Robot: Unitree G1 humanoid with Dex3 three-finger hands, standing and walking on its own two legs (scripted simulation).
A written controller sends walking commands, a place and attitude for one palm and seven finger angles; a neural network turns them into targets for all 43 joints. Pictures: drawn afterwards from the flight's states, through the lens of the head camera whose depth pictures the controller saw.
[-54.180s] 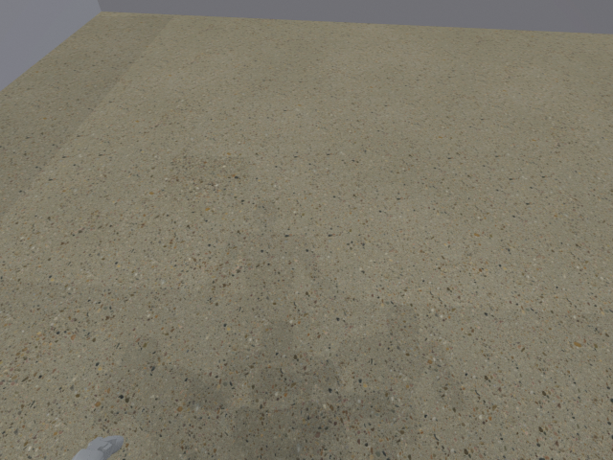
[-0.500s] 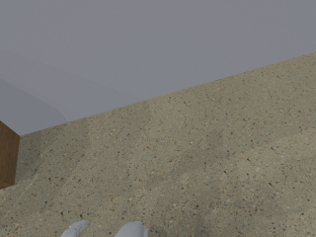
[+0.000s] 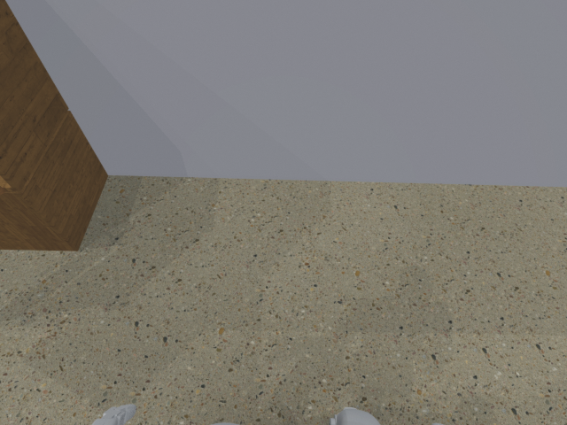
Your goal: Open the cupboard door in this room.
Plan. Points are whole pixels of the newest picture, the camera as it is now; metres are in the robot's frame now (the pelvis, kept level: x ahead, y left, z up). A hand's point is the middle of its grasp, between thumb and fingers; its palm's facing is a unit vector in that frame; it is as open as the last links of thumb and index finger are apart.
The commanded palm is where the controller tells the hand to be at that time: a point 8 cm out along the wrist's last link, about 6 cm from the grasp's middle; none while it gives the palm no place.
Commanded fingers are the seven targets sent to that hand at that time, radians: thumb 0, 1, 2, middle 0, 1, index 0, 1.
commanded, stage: turn to face it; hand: left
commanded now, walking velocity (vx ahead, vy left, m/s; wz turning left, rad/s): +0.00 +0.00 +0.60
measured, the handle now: out of the picture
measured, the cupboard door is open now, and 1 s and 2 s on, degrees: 49 49 49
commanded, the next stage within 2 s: take the last steps up to it in 1.22 s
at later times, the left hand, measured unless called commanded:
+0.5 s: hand out of the picture +0.01 +0.19 -0.19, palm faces +0.35 -0.91 -0.22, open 7.4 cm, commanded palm none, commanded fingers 0.00 0.90 0.90 -0.20 -0.30 -0.20 -0.30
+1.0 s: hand out of the picture +0.03 +0.15 -0.15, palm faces +0.56 -0.77 -0.29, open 7.3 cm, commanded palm none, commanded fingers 0.00 0.90 0.90 -0.20 -0.30 -0.20 -0.30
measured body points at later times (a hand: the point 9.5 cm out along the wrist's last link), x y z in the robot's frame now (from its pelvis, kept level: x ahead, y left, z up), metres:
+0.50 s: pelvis +0.03 -0.02 -0.02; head +0.08 +0.01 +0.43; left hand -0.01 +0.23 -0.17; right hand +0.22 -0.23 -0.15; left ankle +0.00 +0.08 -0.74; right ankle +0.01 -0.16 -0.72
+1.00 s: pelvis +0.07 -0.06 +0.00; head +0.12 -0.06 +0.45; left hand +0.00 +0.19 -0.12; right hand +0.28 -0.24 -0.16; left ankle -0.04 +0.03 -0.65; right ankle +0.12 -0.16 -0.74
